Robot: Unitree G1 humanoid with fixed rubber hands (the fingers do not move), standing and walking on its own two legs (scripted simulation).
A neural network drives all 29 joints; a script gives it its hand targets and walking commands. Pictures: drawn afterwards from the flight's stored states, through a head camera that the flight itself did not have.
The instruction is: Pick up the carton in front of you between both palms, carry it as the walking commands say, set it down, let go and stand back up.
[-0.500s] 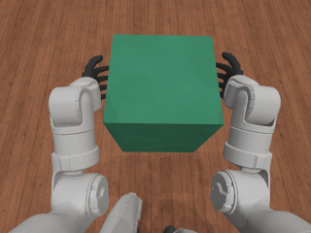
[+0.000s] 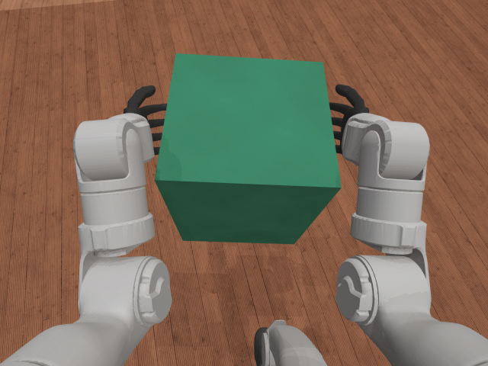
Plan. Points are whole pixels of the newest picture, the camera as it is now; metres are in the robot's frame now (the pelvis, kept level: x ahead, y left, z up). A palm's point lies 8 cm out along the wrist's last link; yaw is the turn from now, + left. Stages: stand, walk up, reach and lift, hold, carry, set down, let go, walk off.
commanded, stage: carry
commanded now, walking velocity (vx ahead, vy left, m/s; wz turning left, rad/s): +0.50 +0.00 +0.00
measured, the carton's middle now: (243, 163) +0.40 -0.03 +0.09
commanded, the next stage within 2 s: none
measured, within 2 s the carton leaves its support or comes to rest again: neither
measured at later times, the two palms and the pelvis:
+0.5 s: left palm (130, 10) +0.69 +0.16 +0.20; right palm (287, 8) +0.69 -0.14 +0.20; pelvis +0.31 +0.00 +0.03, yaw +1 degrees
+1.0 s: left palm out of the picture +0.97 +0.15 +0.25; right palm out of the picture +1.00 -0.15 +0.25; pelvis +0.60 -0.04 +0.09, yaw +1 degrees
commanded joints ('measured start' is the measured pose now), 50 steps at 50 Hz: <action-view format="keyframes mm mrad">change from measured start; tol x32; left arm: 1 -660 -925 -578 46 -352 -33 -154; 50 -943 -1142 -635 -87 -618 -25 -236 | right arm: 1 -736 1103 613 -30 485 30 288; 50 -788 1051 474 -42 342 35 219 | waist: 1 123 65 -552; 4 186 -304 -639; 21 56 -167 -550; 24 -19 269 -649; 39 86 113 -504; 42 178 -327 -714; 50 157 -114 -529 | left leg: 1 67 151 -5 225 907 60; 4 -550 -85 -77 887 -12 -29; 14 -670 27 -44 640 86 -10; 21 12 -119 169 123 251 50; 24 524 317 -774 -93 328 304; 40 29 153 5 232 789 60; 43 -571 -72 -73 862 -29 -30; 50 -674 21 -79 828 85 4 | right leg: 1 578 111 -146 -197 106 -35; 4 1029 -327 757 -366 142 -283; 21 618 -166 8 -72 843 -62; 24 -63 81 89 623 -165 36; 26 -182 13 127 743 -150 10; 34 -78 -34 52 228 -80 16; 40 591 98 -146 -196 86 -28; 42 1014 -318 627 -317 -102 -207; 45 943 -307 577 -268 373 -247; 50 850 -262 393 -333 257 -176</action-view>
